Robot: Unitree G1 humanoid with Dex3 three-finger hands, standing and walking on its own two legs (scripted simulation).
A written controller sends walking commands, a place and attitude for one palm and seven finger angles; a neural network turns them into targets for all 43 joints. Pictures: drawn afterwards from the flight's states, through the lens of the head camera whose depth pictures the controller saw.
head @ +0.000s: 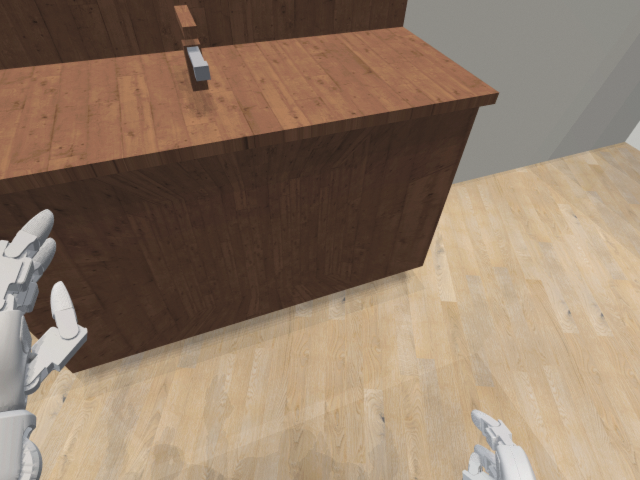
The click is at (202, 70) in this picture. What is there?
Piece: tap's lever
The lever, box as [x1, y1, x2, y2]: [192, 61, 210, 80]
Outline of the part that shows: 192,62 196,80 210,79 206,61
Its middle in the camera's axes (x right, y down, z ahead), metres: -0.24 -0.33 +0.77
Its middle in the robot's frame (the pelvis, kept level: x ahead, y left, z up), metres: +0.80 +0.30 +0.14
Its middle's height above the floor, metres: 0.91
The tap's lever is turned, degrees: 0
